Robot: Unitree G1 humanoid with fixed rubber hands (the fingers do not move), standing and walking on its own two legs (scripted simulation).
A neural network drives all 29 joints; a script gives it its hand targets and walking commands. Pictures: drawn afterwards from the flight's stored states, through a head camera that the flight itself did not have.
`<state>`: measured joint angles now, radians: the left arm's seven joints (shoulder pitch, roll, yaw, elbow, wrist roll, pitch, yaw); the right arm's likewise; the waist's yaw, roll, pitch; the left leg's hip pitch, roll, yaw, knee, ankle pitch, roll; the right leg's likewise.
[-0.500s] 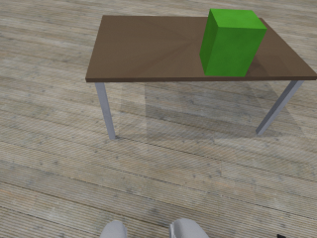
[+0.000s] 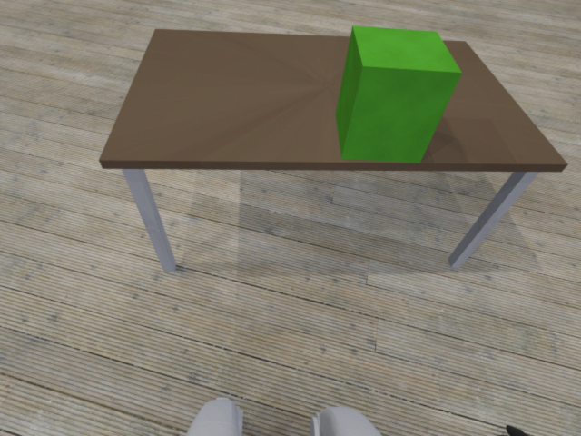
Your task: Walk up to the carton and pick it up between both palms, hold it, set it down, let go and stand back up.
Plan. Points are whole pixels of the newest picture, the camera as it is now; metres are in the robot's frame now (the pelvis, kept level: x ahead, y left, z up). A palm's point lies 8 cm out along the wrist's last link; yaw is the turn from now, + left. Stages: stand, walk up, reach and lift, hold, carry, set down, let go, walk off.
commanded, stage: walk up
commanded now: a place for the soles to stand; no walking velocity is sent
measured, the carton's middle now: (387, 97) +0.87 -0.22 +0.00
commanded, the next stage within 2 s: none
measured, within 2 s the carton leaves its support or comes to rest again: neither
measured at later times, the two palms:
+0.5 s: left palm out of the picture +0.13 +0.20 -0.12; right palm out of the picture +0.17 -0.44 -0.09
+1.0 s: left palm (239, 396) +0.19 +0.08 -0.13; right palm out of the picture +0.26 -0.56 -0.09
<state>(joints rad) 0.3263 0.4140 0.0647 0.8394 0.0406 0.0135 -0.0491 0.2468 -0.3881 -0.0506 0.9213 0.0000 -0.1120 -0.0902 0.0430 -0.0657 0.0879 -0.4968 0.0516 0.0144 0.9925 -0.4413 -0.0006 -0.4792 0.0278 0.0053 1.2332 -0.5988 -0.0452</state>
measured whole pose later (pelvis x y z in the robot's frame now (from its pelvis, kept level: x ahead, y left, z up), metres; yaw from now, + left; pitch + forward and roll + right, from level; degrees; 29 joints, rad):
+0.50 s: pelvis +0.10 -0.11 -0.01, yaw +0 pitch -1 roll +1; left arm 0.29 0.41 0.07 0.84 0.04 0.01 -0.05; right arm 0.25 -0.39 -0.05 0.92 0.00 -0.12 -0.08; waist 0.05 -0.07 0.10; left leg -0.59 0.05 0.01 1.02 -0.40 -0.01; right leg -0.49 -0.02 -0.05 1.15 -0.57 -0.04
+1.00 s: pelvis +0.18 -0.24 -0.01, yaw +1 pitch -1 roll -1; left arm 0.31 0.42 0.09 0.84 0.04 0.00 -0.03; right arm 0.25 -0.39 -0.04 0.93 0.00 -0.07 -0.08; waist 0.07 -0.05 0.09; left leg -0.70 0.05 -0.04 1.22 -0.55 -0.01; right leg -0.49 -0.01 -0.12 1.08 -0.58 -0.06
